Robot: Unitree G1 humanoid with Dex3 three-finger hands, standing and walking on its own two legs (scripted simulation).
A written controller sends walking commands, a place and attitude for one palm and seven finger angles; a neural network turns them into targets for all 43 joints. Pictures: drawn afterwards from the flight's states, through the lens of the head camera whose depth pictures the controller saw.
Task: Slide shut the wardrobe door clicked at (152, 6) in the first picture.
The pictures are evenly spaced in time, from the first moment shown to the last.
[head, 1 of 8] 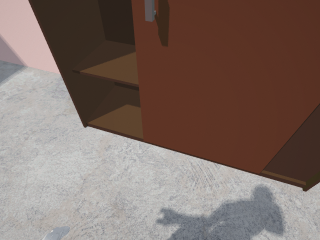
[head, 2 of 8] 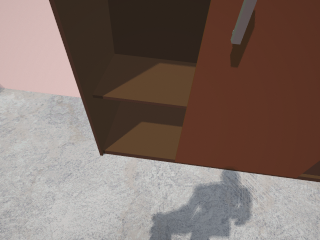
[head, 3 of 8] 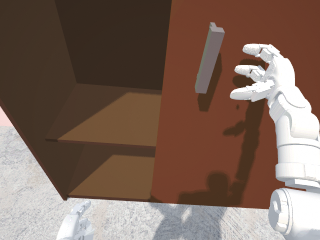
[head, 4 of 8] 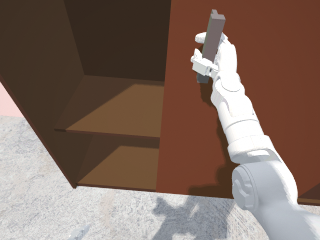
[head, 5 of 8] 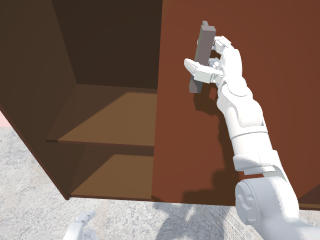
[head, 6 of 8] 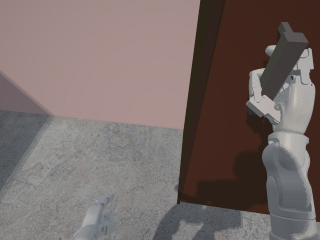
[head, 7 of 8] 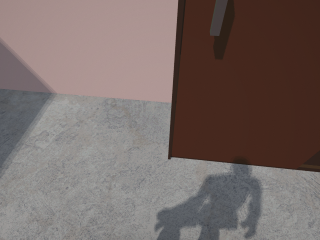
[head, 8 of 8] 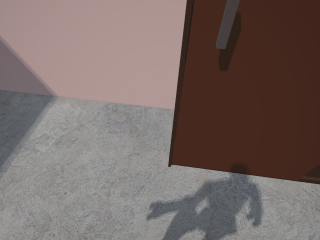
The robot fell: no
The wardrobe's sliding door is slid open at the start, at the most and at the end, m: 0.52 0.52 0.00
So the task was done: yes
